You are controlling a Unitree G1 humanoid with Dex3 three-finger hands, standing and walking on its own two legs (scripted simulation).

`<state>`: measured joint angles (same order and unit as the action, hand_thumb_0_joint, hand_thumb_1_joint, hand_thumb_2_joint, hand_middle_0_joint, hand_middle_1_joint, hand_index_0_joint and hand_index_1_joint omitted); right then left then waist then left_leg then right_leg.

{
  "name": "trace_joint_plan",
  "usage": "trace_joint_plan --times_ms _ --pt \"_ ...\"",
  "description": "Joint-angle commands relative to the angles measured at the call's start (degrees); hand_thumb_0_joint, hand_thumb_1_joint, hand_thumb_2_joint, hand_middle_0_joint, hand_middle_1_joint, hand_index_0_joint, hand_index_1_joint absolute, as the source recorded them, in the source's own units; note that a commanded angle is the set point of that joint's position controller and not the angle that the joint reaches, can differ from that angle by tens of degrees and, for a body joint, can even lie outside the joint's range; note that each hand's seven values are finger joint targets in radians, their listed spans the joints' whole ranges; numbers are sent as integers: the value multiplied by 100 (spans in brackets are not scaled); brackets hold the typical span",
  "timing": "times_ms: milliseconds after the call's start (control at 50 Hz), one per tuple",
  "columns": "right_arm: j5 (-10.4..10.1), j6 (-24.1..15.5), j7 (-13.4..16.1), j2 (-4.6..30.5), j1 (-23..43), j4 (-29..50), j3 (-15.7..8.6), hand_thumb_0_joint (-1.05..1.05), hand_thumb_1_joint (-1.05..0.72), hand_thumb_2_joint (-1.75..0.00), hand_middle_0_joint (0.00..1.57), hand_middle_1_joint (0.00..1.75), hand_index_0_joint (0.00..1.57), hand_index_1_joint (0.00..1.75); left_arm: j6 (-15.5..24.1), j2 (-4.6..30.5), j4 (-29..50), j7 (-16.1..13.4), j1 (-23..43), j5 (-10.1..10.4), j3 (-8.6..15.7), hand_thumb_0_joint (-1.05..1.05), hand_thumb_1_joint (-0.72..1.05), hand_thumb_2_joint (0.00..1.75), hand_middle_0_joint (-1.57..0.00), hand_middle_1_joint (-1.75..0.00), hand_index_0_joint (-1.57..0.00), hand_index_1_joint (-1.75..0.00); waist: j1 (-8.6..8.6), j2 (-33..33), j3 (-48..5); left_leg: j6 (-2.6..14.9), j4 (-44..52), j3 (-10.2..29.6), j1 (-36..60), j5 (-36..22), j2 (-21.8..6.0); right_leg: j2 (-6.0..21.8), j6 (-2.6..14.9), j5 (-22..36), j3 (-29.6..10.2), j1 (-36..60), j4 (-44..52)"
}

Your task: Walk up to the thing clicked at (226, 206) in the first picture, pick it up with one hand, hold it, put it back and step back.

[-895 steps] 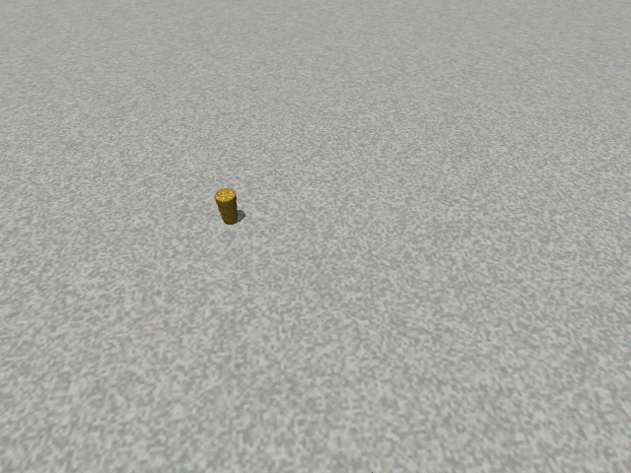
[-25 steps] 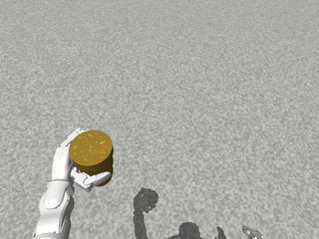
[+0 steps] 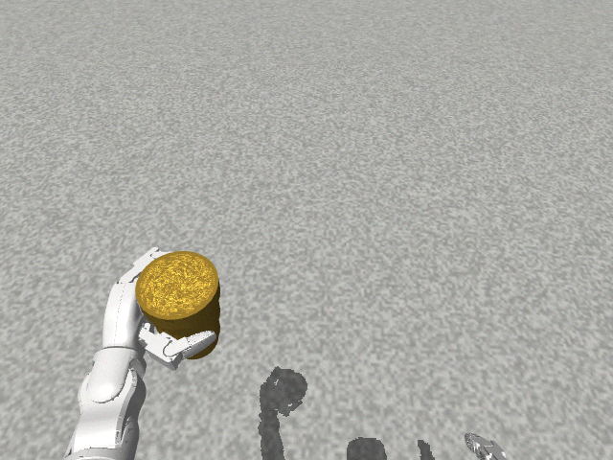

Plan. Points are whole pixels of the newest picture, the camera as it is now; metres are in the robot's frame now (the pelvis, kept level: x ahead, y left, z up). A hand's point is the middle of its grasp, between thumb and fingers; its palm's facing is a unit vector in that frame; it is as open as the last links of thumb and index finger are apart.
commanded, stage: hold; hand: left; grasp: from the side
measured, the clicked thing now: (188, 313) +0.32 +0.16 +0.02
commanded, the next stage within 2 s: crouch in 1.80 s
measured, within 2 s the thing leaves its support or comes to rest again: neither
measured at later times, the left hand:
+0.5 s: hand (183, 309) +0.32 +0.17 +0.04, palm faces +0.04 -1.00 -0.04, open 11.3 cm
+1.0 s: hand (183, 310) +0.32 +0.17 +0.04, palm faces +0.04 -1.00 -0.04, open 11.3 cm
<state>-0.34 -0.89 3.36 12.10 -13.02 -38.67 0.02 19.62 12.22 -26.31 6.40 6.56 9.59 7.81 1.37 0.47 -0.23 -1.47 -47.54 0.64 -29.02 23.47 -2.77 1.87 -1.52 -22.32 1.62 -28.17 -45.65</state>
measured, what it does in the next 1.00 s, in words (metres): stands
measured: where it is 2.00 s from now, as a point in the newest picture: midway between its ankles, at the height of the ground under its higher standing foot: outside the picture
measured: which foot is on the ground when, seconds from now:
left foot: down 0.00-1.00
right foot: down 0.00-1.00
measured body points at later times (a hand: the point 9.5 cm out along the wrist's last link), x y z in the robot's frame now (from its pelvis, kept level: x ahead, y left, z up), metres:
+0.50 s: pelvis +0.00 +0.00 +0.00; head +0.04 +0.00 +0.45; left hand +0.31 +0.22 +0.04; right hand +0.12 -0.25 -0.11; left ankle +0.01 +0.13 -0.70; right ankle +0.01 -0.14 -0.70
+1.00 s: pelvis +0.00 +0.00 +0.00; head +0.03 +0.00 +0.45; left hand +0.31 +0.22 +0.04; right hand +0.12 -0.25 -0.11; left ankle +0.01 +0.13 -0.70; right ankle +0.01 -0.14 -0.70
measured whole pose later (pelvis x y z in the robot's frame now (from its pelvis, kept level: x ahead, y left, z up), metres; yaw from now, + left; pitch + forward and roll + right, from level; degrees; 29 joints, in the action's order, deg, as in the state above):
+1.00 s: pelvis +0.00 +0.00 +0.00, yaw +0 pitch +4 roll -1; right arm -0.2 -1.5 3.1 12.4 -13.1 -39.4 -0.3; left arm 20.5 11.6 -27.6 6.0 6.8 8.8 7.5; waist 1.4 0.5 -0.2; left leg -1.5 -46.1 0.4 -27.8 22.5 -2.8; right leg 1.8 -1.5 -21.3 1.4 -27.1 -44.3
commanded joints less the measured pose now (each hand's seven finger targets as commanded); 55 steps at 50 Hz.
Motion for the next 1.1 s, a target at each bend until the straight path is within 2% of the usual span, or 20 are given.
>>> trace_joint_plan --times_ms 0,20,40,140,240,260,300,340,380,400,440,460,520,700,800,860,960,1000,1040,1080 --pt "-26 -282 33 784 163 723 -274 0 -92 -90 20 30 20 30 745 927 2159 6 2121 235 436 0 3 118 -121 -138 -123 -138 -48 280 -2006 119 717 -119 897 -1459 241 -193 163 1647 72 838 619" --pt "-34 -272 53 810 162 710 -286 0 -92 -90 20 30 20 30 760 991 2168 -34 2169 197 460 0 3 118 -120 -138 -122 -138 -6 274 -2026 123 734 -126 968 -1450 248 -190 162 1639 64 816 640" --pt "-25 -279 50 768 162 710 -238 0 -92 -91 20 30 20 30 722 692 1901 -14 1953 200 198 0 2 118 -121 -138 -122 -138 56 150 -1830 117 769 -93 926 -1431 231 -216 162 1602 93 757 629" --pt "-22 -290 72 759 169 643 -238 0 -92 -91 20 30 20 30 700 976 2118 -168 2330 181 490 0 2 118 -120 -138 -121 -138 13 202 -1752 126 811 -114 862 -1309 237 -189 152 1519 73 790 721" --pt "-19 -303 49 796 143 578 -273 0 -91 -90 20 30 20 30 656 645 1339 -80 2009 147 250 0 1 121 -120 -140 -122 -140 69 69 -1508 128 824 -98 810 -1335 216 -203 153 1521 104 634 700" --pt "-8 -296 37 820 130 571 -301 0 -91 -91 20 30 20 30 723 941 1713 -72 2252 140 439 0 2 120 -121 -140 -122 -140 6 290 -1802 117 808 -104 906 -1436 222 -189 174 1598 92 743 676" --pt "-12 -289 30 803 119 625 -292 0 -92 -90 20 30 20 30 737 800 1824 2 2236 140 229 0 3 119 -120 -139 -122 -139 26 272 -1898 106 807 -95 1033 -1573 218 -204 181 1698 106 784 665" --pt "-22 -303 20 778 138 618 -276 0 -92 -91 20 30 20 30 689 675 1446 6 1845 207 308 0 3 119 -122 -140 -123 -139 -13 90 -1671 120 799 -108 854 -1468 230 -206 161 1609 105 768 706" --pt "-24 -332 -4 796 178 619 -288 0 -92 -91 20 30 20 30 746 738 1611 -4 2116 220 324 0 1 119 -122 -140 -124 -140 -1 120 -1764 131 812 -120 865 -1385 239 -190 150 1568 88 830 734" --pt "-18 -331 -19 795 152 617 -287 0 -92 -91 20 30 20 30 738 629 1528 -4 2123 197 182 0 0 119 -122 -141 -124 -140 56 115 -1787 125 817 -97 886 -1438 218 -206 163 1608 97 776 684" --pt "-16 -307 -1 821 101 602 -305 0 -92 -91 20 30 20 30 805 946 1924 -48 2377 163 406 0 1 120 -121 -139 -123 -140 28 371 -1942 105 802 -117 1027 -1526 226 -200 178 1662 85 766 671" --pt "-12 -306 -5 802 79 589 -286 0 -92 -91 20 30 20 30 752 713 1499 -49 2005 154 269 0 2 120 -122 -140 -123 -140 33 168 -1829 95 814 -82 990 -1593 199 -222 188 1673 134 777 644" --pt "-13 -323 -32 827 112 605 -296 0 -92 -91 20 30 20 30 831 882 1658 -67 2317 206 479 0 2 122 -122 -141 -123 -141 -17 313 -1848 67 832 -60 966 -1565 185 -231 205 1589 133 744 615" --pt "-5 -322 18 801 91 587 -274 0 -92 -91 20 30 20 30 770 680 1502 51 2085 200 187 0 2 122 -123 -142 -125 -142 83 120 -1761 143 780 -145 893 -1505 242 -179 138 1726 53 782 740" --pt "-10 -314 10 800 199 652 -295 0 -92 -91 20 30 20 30 865 931 1752 18 2328 172 431 0 1 120 -122 -140 -123 -140 -20 177 -1801 145 845 -142 851 -1123 253 -172 158 1322 59 749 792" --pt "-12 -341 -15 793 140 625 -277 0 -92 -91 20 30 20 30 820 679 1588 -10 2044 248 341 0 2 122 -122 -141 -124 -141 -20 170 -1866 117 839 -107 900 -1374 226 -211 172 1527 99 834 706" --pt "-10 -319 25 793 128 620 -274 0 -91 -91 20 30 20 30 839 992 2016 -72 2374 185 520 0 5 122 -121 -141 -123 -141 -4 306 -1901 123 795 -137 951 -1531 237 -192 161 1715 58 848 712" --pt "-14 -324 36 760 120 583 -251 0 -92 -91 20 30 20 30 776 696 1682 -84 2309 182 277 0 2 123 -121 -141 -123 -142 71 100 -1689 127 836 -110 899 -1432 210 -212 157 1619 84 746 719" --pt "-14 -325 53 794 173 574 -265 0 -92 -91 20 30 20 30 795 876 1620 -103 2422 194 478 0 1 123 -122 -141 -123 -142 46 142 -1646 147 828 -138 841 -1292 235 -182 148 1510 55 720 772" --pt "-5 -322 34 811 148 588 -287 0 -92 -91 20 30 20 30 778 726 1434 -53 2276 151 280 0 1 123 -122 -142 -124 -142 68 176 -1689 137 825 -137 857 -1348 228 -191 161 1544 62 722 747"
